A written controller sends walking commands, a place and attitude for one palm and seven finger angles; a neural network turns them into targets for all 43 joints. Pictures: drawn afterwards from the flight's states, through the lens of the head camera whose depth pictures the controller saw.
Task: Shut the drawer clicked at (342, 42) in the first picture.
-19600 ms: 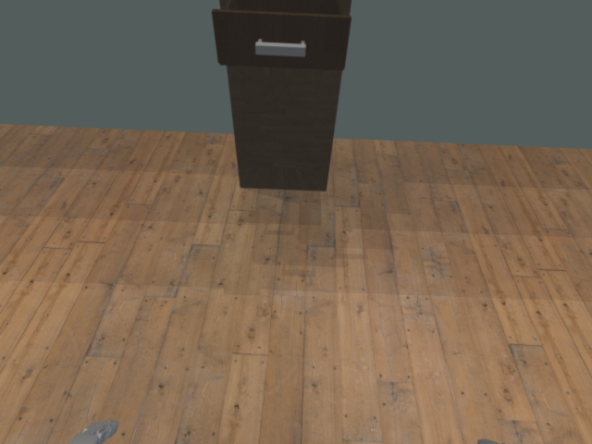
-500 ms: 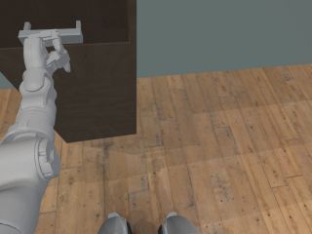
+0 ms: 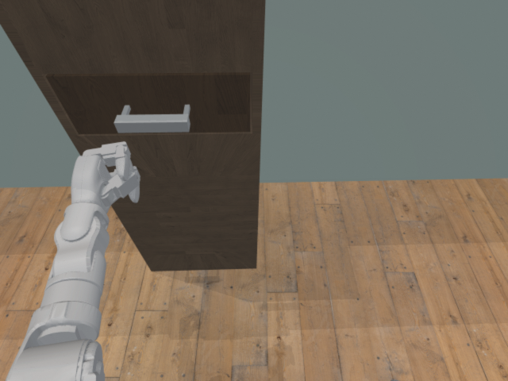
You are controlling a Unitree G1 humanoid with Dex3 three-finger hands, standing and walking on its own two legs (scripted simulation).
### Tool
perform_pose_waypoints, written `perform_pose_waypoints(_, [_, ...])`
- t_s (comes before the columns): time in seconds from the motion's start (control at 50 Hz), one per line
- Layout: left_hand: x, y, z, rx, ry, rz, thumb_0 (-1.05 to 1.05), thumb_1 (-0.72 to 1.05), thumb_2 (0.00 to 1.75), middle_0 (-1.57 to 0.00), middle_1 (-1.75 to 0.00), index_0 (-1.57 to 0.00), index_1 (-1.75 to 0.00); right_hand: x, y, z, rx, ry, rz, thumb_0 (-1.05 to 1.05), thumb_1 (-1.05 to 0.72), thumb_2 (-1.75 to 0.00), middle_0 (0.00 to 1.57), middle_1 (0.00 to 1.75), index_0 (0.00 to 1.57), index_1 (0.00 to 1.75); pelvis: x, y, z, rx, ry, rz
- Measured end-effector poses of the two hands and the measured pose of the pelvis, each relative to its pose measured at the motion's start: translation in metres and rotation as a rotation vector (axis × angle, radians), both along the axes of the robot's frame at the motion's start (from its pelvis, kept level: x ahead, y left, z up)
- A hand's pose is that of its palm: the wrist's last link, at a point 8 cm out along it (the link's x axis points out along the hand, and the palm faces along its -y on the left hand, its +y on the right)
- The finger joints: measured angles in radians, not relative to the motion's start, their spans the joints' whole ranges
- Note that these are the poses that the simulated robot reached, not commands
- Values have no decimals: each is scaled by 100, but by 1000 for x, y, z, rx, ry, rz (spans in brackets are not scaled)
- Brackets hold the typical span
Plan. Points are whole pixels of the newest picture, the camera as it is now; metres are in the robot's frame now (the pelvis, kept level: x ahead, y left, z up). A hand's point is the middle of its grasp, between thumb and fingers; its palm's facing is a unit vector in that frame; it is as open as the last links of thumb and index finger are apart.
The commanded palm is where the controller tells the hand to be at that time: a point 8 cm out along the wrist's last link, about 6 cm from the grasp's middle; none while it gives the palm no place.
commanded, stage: draw the hand back to the body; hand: left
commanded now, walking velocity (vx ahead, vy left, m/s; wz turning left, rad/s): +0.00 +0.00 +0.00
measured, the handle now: (155, 116) +0.60 +0.20 +0.08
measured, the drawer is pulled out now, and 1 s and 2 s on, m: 0.00 0.00 0.00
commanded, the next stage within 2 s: step back with the hand held close in 1.04 s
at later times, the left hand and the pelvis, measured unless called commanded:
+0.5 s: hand (64, 253) +0.25 +0.22 +0.15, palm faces +0.30 -0.92 -0.25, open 3.3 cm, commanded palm +0.21 +0.26 +0.17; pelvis -0.03 +0.00 +0.03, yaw +1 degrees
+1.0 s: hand out of the picture +0.15 +0.25 +0.19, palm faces +0.43 -0.81 -0.40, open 3.3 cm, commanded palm +0.11 +0.29 +0.21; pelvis -0.01 +0.01 +0.03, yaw +1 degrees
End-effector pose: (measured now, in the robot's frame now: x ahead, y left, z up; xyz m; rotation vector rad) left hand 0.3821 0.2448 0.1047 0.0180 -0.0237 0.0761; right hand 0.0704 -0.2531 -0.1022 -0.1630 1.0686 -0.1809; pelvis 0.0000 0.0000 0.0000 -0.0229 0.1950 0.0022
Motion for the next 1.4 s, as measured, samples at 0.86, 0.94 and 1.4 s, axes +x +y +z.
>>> perform_pose_waypoints(0.86, [-256, 38, 96, 402, -92, 309, 2, 90, 90, -140, -160, -140, -160, 93, 42, 58, 4, -362, 189, 1, -90, -89, 20, 30, 20, 30, -14, 5, 35, 14, -276, 8])
perform_pose_waypoints(0.94, [-270, 41, 107, 446, -115, 330, 2, 90, 90, -140, -160, -140, -160, 99, 45, 59, 4, -382, 201, 1, -90, -89, 20, 30, 20, 30, -13, 7, 34, 14, -278, 13])
perform_pose_waypoints(1.4, [-241, 52, 105, 518, -91, 223, 1, 90, 90, -140, -160, -140, -160, 81, 40, 58, -20, -317, 101, 1, -90, -89, 20, 30, 20, 30, -22, 23, 34, 4, -198, -21])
